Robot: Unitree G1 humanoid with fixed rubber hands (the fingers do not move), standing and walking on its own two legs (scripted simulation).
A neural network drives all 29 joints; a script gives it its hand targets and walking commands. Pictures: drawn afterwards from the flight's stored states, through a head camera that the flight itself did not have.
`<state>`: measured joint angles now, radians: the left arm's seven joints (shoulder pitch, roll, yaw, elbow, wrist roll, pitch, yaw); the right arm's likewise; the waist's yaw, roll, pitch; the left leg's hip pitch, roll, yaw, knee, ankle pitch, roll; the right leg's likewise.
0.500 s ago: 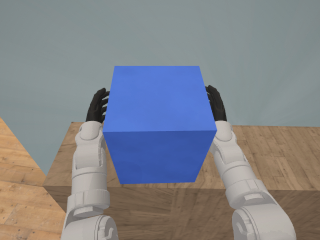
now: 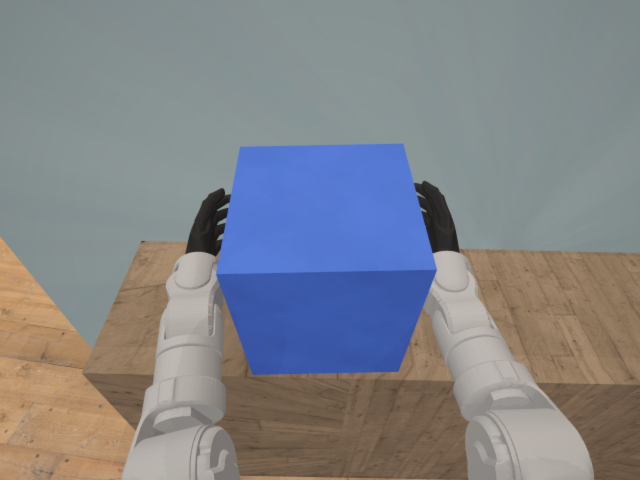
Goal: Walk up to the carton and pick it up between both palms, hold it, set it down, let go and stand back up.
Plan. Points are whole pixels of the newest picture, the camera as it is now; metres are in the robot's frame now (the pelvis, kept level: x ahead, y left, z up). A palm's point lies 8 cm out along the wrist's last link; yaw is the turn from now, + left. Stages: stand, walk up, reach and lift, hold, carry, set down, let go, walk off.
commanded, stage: set down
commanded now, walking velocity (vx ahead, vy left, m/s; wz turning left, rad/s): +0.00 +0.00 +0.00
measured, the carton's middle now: (323, 265) +0.38 +0.00 +0.07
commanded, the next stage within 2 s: none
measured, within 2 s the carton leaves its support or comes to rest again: rests again in 1.58 s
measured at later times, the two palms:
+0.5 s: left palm (211, 253) +0.40 +0.15 +0.08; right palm (432, 245) +0.39 -0.15 +0.09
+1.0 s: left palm (217, 260) +0.40 +0.14 +0.06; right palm (434, 253) +0.39 -0.16 +0.08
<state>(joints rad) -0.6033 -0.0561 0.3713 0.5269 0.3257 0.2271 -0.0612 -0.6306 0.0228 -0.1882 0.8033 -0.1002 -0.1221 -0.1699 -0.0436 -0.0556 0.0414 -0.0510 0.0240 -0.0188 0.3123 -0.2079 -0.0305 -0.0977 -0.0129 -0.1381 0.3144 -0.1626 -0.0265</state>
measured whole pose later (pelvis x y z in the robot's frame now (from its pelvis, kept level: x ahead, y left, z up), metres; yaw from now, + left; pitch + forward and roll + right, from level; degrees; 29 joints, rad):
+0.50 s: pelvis +0.02 +0.00 +0.00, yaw +0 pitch -2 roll +0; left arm -0.61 -0.06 0.37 0.61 0.33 0.16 -0.03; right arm -0.63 0.02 -0.23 0.86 -0.11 -0.17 -0.15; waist -0.04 -0.06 0.05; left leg -0.06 0.02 -0.02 0.31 -0.23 -0.03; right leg -0.10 -0.01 -0.14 0.31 -0.18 -0.02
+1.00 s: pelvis +0.02 +0.00 +0.00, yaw +0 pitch -1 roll +0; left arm -0.61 -0.07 0.38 0.72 0.33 0.06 -0.01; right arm -0.63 0.02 -0.30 0.95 -0.18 -0.24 -0.14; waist -0.04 -0.06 0.05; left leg -0.06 0.02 -0.02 0.31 -0.23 -0.03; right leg -0.10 -0.01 -0.14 0.30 -0.18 -0.02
